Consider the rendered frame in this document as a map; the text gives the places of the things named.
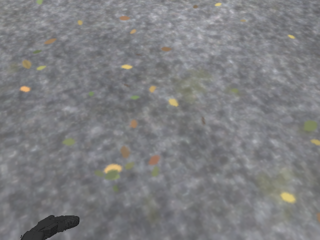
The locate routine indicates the left robot hand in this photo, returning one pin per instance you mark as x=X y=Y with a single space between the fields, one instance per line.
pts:
x=51 y=225

